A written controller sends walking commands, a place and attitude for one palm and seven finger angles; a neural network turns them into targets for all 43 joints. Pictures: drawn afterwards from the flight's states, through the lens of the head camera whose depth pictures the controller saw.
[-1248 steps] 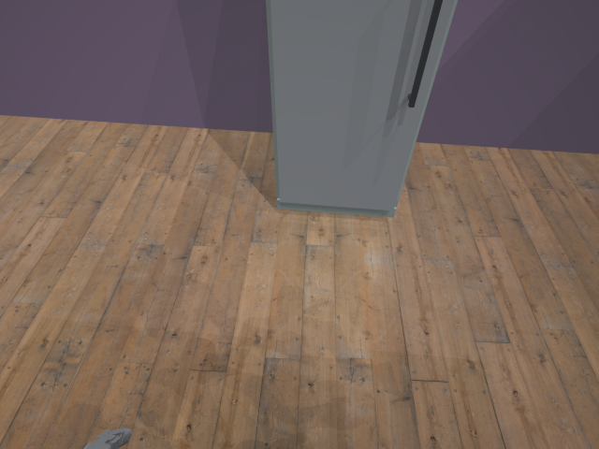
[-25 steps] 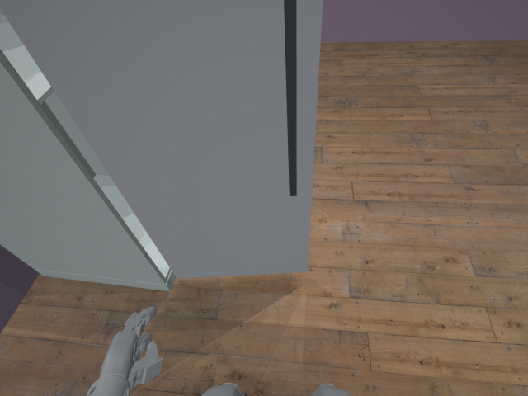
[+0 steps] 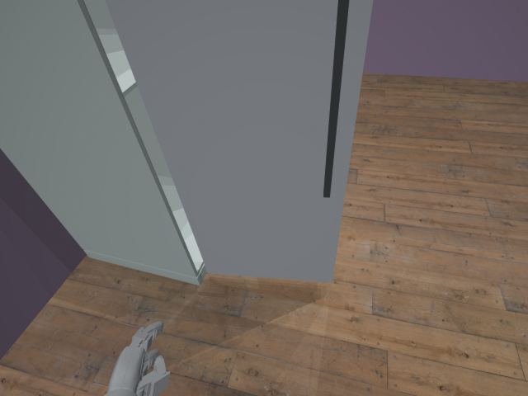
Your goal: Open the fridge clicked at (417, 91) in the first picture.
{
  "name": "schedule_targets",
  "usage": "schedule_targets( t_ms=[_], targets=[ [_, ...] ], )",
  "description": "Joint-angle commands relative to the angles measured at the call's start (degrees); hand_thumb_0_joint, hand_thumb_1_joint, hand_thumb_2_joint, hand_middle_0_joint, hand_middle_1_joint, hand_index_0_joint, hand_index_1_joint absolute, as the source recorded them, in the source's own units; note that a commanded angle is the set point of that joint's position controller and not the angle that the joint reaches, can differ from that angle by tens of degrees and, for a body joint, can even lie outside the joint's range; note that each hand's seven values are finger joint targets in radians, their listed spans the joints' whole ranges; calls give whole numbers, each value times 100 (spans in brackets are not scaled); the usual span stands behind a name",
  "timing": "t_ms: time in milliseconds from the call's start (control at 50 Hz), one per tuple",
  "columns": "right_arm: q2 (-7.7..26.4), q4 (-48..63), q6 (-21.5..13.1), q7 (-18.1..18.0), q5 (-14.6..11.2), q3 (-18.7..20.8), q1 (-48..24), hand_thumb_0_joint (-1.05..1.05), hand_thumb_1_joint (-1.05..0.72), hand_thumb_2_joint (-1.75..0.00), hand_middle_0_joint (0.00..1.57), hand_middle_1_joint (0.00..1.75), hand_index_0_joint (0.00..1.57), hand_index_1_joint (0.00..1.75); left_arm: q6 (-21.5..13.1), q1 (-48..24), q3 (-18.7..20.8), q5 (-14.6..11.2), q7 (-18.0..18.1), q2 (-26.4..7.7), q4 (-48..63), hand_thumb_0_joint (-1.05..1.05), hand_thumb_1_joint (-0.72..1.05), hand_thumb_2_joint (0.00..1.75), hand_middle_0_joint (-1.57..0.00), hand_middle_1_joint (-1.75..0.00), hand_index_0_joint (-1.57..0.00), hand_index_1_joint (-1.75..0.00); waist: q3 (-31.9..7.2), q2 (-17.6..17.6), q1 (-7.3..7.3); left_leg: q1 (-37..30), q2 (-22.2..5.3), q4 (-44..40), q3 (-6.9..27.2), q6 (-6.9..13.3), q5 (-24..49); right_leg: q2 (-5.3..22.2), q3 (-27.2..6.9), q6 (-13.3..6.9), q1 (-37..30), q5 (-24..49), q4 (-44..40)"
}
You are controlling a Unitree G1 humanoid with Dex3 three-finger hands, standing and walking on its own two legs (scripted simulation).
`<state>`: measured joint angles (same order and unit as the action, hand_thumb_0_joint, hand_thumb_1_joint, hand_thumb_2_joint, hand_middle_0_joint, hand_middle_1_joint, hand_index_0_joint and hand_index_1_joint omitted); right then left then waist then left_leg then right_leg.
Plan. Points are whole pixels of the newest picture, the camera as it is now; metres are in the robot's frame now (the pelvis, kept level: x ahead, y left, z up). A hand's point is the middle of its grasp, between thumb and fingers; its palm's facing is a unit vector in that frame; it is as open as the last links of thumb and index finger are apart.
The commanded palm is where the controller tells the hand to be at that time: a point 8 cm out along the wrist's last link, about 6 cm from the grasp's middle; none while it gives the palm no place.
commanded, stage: stop stepping back and stand still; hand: right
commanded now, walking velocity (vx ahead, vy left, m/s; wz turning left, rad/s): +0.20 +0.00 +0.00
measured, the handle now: (333, 106) +0.66 -0.09 +0.12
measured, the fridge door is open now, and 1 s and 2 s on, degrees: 80 80 80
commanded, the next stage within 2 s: let the arm hang, fingers relaxed in 0.92 s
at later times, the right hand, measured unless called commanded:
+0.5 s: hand out of the picture +0.12 -0.27 +0.20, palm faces +0.42 +0.79 -0.45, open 7.4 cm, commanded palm +0.06 -0.32 +0.19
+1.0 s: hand out of the picture +0.11 -0.31 +0.19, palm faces +0.47 +0.77 -0.43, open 7.4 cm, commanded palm none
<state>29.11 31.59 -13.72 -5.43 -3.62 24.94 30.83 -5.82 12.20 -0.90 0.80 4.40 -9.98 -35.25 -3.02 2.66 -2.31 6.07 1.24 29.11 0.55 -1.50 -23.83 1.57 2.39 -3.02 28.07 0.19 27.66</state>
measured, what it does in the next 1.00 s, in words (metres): steps on the spot: right foot, then left foot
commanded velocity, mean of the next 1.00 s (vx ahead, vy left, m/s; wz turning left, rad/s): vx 0.01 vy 0.00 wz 0.00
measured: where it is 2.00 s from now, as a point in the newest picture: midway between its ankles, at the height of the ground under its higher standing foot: outside the picture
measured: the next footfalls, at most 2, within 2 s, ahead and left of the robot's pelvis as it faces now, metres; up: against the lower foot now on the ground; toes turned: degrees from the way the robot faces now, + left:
right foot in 0.24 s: +0.06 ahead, -0.10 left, +0.00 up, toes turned -2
left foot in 0.48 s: -0.01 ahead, +0.08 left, +0.00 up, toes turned -3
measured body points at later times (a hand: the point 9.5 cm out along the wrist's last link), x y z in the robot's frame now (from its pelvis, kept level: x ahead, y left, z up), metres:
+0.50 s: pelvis -0.07 -0.01 +0.01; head -0.09 -0.03 +0.46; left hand +0.11 +0.18 -0.05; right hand +0.10 -0.31 +0.22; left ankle -0.06 +0.08 -0.72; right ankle +0.01 -0.10 -0.72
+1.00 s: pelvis -0.08 -0.04 +0.01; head -0.09 -0.05 +0.46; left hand +0.09 +0.19 -0.05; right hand +0.08 -0.35 +0.21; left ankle -0.05 +0.08 -0.72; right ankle -0.05 -0.15 -0.72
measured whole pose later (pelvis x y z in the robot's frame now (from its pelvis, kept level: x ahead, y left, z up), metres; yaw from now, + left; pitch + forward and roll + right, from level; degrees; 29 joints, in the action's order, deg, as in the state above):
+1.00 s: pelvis -0.08 -0.04 +0.01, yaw -2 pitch -1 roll +1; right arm 24.1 25.9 -13.9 -9.0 -1.0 23.9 29.0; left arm -9.6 14.0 -1.2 0.6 4.0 -11.2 -35.5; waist -1.4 1.5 -0.6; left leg 14.1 0.1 27.3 -1.4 0.0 -12.3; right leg 1.1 1.3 -0.3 15.8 -12.5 29.1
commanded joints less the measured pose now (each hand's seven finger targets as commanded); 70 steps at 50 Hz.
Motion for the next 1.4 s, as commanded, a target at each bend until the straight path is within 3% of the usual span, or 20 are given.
schedule_targets(
  t_ms=[0,40,80,120,200,240,320,440,500,520,620,660,720,800,980,1000,1020,1120,1220,1380],
  targets=[
    [833,597,-122,-184,-88,1050,157,0,-90,-90,20,30,20,30,-323,-696,360,2,128,-1077,1085,0,90,90,-20,-30,-20,-30,-28,-1878,254,519,549,-456,-708,431,-1123,473,-1212,742,-435,-3992,-2204],
    [859,596,-128,-168,-67,1026,174,0,-90,-90,20,30,20,30,-320,-579,361,25,95,-1019,1036,0,90,90,-20,-30,-20,-30,76,-1510,258,342,399,-846,-598,572,-1120,130,-766,860,-180,-3588,-1655],
    [921,678,-186,-172,-113,972,392,0,-90,-90,20,30,20,30,-292,-354,431,-8,62,-905,901,0,90,90,-20,-30,-20,-30,-4,643,250,2661,-1216,-2137,1099,1043,-1823,-415,-90,570,-1658,-1749,1821],
    [912,1208,-153,-290,-80,983,-45,0,-90,-90,20,30,20,30,-387,-451,398,-9,43,-970,811,0,90,90,-20,-30,-20,-30,147,759,355,2433,-1921,-2083,1793,1561,-596,-275,-468,466,-500,-1627,3416],
    [193,488,-135,-351,193,12,-1501,0,-90,-90,20,30,20,30,-673,-162,320,-70,174,-1006,456,0,90,90,-20,-30,-20,-30,335,-1056,70,1632,-596,-207,-66,411,524,74,-385,304,-1514,-1120,-50],
    [294,498,-129,-430,277,7,-1863,0,-90,-90,20,30,20,30,-876,-195,405,-130,231,-1290,543,0,90,90,-20,-30,-20,-30,64,-2065,233,1692,-70,775,-89,122,19,1084,-1867,-53,-1768,-830,-950],
    [713,1101,-280,-439,221,510,-1381,0,-90,-90,20,30,20,30,-922,-190,369,31,124,-977,568,0,90,90,-20,-30,-20,-30,-703,-1550,240,1397,26,1582,194,143,-389,1190,-2459,-28,-2018,-1500,-1529],
    [497,776,-111,-362,214,686,257,0,-90,-90,20,30,20,30,-615,-469,231,50,-77,-790,982,0,90,90,-20,-30,-20,-30,-123,-1130,324,-670,-1,-372,-233,368,137,386,-906,271,493,-3668,-1497],
    [561,267,-26,-332,134,752,-198,0,-90,-90,20,30,20,30,-328,-374,335,46,-63,-748,848,0,90,90,-20,-30,-20,-30,302,1003,266,1946,-1914,-2311,2367,1228,-1909,-245,-366,466,-420,-2288,2097],
    [524,144,2,-370,119,756,-410,0,-90,-90,20,30,20,30,-292,-425,318,57,-43,-762,751,0,90,90,-20,-30,-20,-30,448,997,253,2165,-2003,-2331,2412,1326,-1594,-193,-484,436,-281,-2216,2698],
    [104,-330,-4,-394,188,136,-1159,0,-90,-90,20,30,20,30,-430,-386,160,-65,125,-724,592,0,90,90,-20,-30,-20,-30,54,-108,174,1527,-920,-1043,533,532,100,-92,-70,236,-1494,-1548,209],
    [82,-26,-43,-413,234,-12,-1256,0,-90,-90,20,30,20,30,-565,-336,239,-70,151,-915,586,0,90,90,-20,-30,-20,-30,-19,-738,266,1261,-596,-598,476,313,616,312,-624,78,-1590,-1454,-483],
    [481,496,-96,-451,251,246,-1117,0,-90,-90,20,30,20,30,-670,-359,352,-125,168,-1025,694,0,90,90,-20,-30,-20,-30,-453,-24,335,692,-481,-547,511,132,1145,506,-694,34,-1517,-1079,-334],
    [510,992,-220,-471,329,375,-1159,0,-90,-90,20,30,20,30,-720,-493,242,-61,110,-931,721,0,90,90,-20,-30,-20,-30,5,-1091,324,355,-246,-208,74,113,992,461,-869,40,-688,-1737,-1013],
    [258,80,-266,-417,192,513,-167,0,-90,-90,20,30,20,30,-639,-320,297,-75,-11,-896,773,0,90,90,-20,-30,-20,-30,-114,-642,268,367,-398,-685,292,222,1288,271,-526,209,-826,-1523,-598],
    [-489,-4049,754,434,617,-1846,-612,0,-90,-90,20,30,20,30,-662,-783,566,-63,-492,-1968,-659,0,90,90,-20,-30,-20,-30,155,-693,51,843,-847,66,-43,300,2586,390,-629,174,-526,194,330],
    [-624,-4153,1177,560,570,-1773,-692,0,-90,-90,20,30,20,30,-329,-441,610,-83,-462,-1659,-648,0,90,90,-20,-30,-20,-30,-216,-565,111,1011,-792,20,119,291,2454,520,-493,264,-1095,711,213],
    [-417,-5097,1345,587,566,-1883,-1387,0,-90,-90,20,30,20,30,160,-599,458,46,-431,-1834,-604,0,90,90,-20,-30,-20,-30,34,144,278,704,-365,653,-63,338,761,861,-1405,-237,-235,-250,-432],
    [-358,-6596,1413,523,567,-2120,-1932,0,-90,-90,20,30,20,30,525,-201,322,85,-452,-1292,-1008,0,90,90,-20,-30,-20,-30,64,1032,39,1691,-1241,-921,756,714,-246,-113,-459,136,-1140,-1745,666],
    [-779,-8194,1528,471,519,-2161,-1308,0,-90,-90,20,30,20,30,670,77,339,153,-347,-1186,-1616,0,90,90,-20,-30,-20,-30,444,-2092,287,765,-312,42,-67,338,-220,556,-1565,-68,57,-3752,-1349]
  ],
)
